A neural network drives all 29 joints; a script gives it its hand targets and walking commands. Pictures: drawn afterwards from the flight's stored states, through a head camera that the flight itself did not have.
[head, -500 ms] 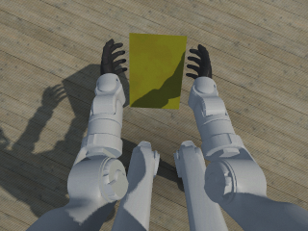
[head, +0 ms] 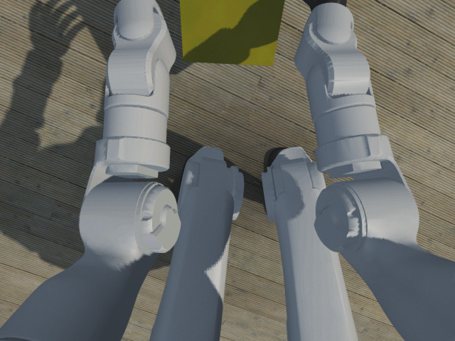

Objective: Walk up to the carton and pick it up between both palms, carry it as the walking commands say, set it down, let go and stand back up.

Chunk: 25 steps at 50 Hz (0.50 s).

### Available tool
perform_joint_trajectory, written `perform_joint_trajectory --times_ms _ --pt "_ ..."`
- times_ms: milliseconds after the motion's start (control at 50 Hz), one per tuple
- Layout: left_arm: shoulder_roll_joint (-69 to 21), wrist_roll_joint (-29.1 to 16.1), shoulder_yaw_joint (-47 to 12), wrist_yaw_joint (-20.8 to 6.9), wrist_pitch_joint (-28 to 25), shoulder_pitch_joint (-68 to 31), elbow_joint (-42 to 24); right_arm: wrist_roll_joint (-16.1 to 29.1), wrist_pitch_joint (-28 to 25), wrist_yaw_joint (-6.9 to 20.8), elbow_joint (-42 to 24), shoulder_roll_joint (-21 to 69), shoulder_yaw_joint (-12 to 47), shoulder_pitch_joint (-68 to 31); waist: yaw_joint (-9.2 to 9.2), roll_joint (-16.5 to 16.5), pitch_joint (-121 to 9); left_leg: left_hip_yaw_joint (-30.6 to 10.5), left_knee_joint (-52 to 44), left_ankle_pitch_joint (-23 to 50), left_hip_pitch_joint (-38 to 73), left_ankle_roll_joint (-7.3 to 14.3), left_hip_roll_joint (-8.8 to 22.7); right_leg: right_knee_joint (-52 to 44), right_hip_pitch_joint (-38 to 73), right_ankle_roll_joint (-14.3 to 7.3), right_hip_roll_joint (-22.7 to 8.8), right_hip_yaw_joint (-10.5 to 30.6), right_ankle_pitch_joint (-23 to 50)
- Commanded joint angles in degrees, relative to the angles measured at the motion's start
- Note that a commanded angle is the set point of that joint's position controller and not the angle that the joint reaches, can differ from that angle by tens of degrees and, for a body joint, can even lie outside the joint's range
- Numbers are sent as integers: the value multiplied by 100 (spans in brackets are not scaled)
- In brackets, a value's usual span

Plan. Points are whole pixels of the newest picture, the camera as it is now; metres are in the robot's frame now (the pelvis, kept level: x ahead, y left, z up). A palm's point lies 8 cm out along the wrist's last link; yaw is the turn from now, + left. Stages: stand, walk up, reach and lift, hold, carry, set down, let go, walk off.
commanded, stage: set down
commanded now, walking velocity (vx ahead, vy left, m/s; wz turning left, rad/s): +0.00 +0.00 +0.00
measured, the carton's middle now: out of the picture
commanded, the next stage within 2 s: none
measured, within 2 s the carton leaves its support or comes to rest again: neither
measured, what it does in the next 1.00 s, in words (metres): lowers itself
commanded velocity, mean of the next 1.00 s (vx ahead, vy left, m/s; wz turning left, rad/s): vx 0.00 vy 0.00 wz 0.00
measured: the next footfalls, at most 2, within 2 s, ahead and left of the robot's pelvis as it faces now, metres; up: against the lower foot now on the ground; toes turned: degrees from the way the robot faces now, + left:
none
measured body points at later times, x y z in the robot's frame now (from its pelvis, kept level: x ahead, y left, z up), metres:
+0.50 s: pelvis +0.00 +0.00 -0.05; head +0.38 +0.03 +0.17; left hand +0.57 +0.16 -0.22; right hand +0.57 -0.08 -0.23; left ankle +0.12 +0.12 -0.43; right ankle +0.14 -0.13 -0.43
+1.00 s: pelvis +0.04 +0.00 -0.08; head +0.40 +0.02 +0.18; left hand +0.60 +0.16 -0.23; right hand +0.59 -0.08 -0.24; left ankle +0.12 +0.12 -0.43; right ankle +0.14 -0.13 -0.43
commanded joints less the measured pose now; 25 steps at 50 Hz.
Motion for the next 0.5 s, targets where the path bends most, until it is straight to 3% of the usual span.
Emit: perform_joint_trajectory --times_ms 0,20,40,60,80,120,140,160,180,200,220,240,260,280,300,320,340,360,380,400,420,440,460,480 --pt "-5503 -1276 -4132 -1506 203 -4206 -890 1168 -240 1732 -1940 4790 3630 -5528 -480 451 -13719 767 -785 3141 5190 137 200 -42 3694 -414 6 -1284 2177" --pt "-5714 -1225 -3910 -1437 212 -4030 -650 1152 -139 1699 -1622 5160 3668 -5456 -170 488 -13620 820 -923 3053 5288 72 191 6 3932 -416 -45 -1250 2072" --pt "-5498 -1328 -3866 -1433 221 -4346 -244 1097 -153 1759 -1174 4691 3366 -5608 -566 417 -12693 824 -876 2306 4769 104 184 -37 3366 -476 -52 -1277 1532" --pt "-5901 -1226 -3690 -1487 239 -4069 -62 936 -144 1788 -990 4737 3225 -5457 -410 488 -12241 863 -867 2149 4376 103 185 -85 3251 -567 -86 -1162 1378" --pt "-5820 -1067 -3235 -1563 273 -3816 783 649 -130 1874 -561 4726 2881 -5500 -567 163 -11453 768 -889 1548 3987 187 198 -39 2801 -572 -94 -1199 788" --pt "-5704 -756 -2824 -1687 221 -3817 1004 504 -176 1979 -377 4842 2533 -5376 -317 287 -10861 923 -735 1418 3404 224 163 -75 2625 -574 -82 -1112 786" --pt "-5564 -594 -2498 -1776 302 -3378 1478 523 -102 2096 -273 4812 2386 -5526 -201 101 -10511 892 -935 1342 3124 286 144 -107 2692 -499 -82 -1222 753" --pt "-5215 -448 -2174 -1841 172 -3789 1273 445 -16 2169 358 5122 2258 -5124 -5 -82 -9887 1008 -855 1046 2496 359 149 -186 2614 -454 -71 -1026 584" --pt "-5118 -220 -1798 -1978 248 -3421 1928 267 -72 2191 660 5005 1927 -5071 25 -162 -9268 1108 -802 827 2218 374 131 -276 2526 -492 -58 -996 329" --pt "-5158 -137 -1607 -2020 227 -3613 1950 324 -126 2250 384 4866 1920 -5289 58 -110 -9325 1143 -762 991 2278 399 207 -216 2321 -449 -41 -1045 451" --pt "-5045 -130 -1589 -2036 190 -3774 1823 182 -125 2284 669 4808 1782 -4997 -33 -24 -9178 1086 -724 852 2009 365 220 -205 2116 -501 -70 -1020 348" --pt "-5103 -136 -1594 -2033 167 -3655 1857 224 -222 2280 352 4767 1708 -5445 -4 112 -9436 990 -791 1041 2351 393 167 -43 2061 -516 -61 -1141 433" --pt "-5111 -70 -1506 -2053 121 -3812 1763 172 -207 2255 628 4743 1734 -5062 -7 10 -9423 1167 -634 1172 2287 306 201 -184 2152 -532 4 -1138 489" --pt "-5371 -189 -1547 -2073 144 -3875 1909 180 -268 2200 412 4651 1658 -5403 32 319 -9673 1062 -595 1477 2517 383 211 123 2085 -523 -71 -1219 716" --pt "-5484 -271 -1639 -2070 149 -3623 1920 177 -259 2227 531 4435 1676 -5275 -186 387 -9669 1055 -566 1380 2585 320 179 76 1885 -580 -90 -1204 640" --pt "-5107 -197 -1563 -2055 83 -3684 1778 60 -218 2244 759 4856 1602 -4993 -92 154 -9561 984 -566 1207 2404 380 181 148 1981 -564 -73 -1141 537" --pt "-5180 -175 -1513 -2061 131 -3816 1803 142 -241 2221 272 4479 1698 -5475 -74 229 -9588 1153 -478 1223 2330 399 156 126 1996 -530 -83 -1176 552" --pt "-5001 -307 -1735 -2077 106 -4044 1648 88 -185 2190 579 4672 1652 -5184 -359 19 -9740 968 -451 1388 2368 414 216 222 2067 -503 -57 -1169 734" --pt "-5035 -355 -1813 -2106 76 -4099 1332 40 -159 2219 795 4672 1598 -4897 -477 6 -9782 976 -410 1355 2219 353 181 238 2393 -569 -40 -1141 833" --pt "-4967 -425 -1859 -2118 33 -4293 1088 24 -139 2165 713 4769 1652 -4859 -311 -38 -10069 1259 -297 1471 2192 319 144 207 2635 -538 -57 -1153 1001" --pt "-5090 -852 -2378 -2039 -26 -4747 512 303 -280 2066 -191 4624 1985 -5366 -647 23 -11157 1001 -128 2083 2836 348 201 500 2880 -558 -1 -1266 1564" --pt "-5070 -764 -2457 -1944 5 -4476 815 414 -299 2068 -374 4645 2218 -5503 -430 383 -11499 1055 -178 2418 3120 226 182 577 2974 -553 -5 -1329 1857" --pt "-5185 -757 -2480 -1939 83 -4112 1114 549 -314 2017 -532 4458 2465 -5848 -302 273 -11443 1154 -51 2437 3065 229 221 603 3065 -515 -104 -1310 1944" --pt "-5140 -823 -2724 -1865 113 -4177 1016 556 -280 2007 -543 4600 2512 -5525 -274 371 -11686 1006 -104 2438 3269 229 221 764 2930 -538 -79 -1380 1861"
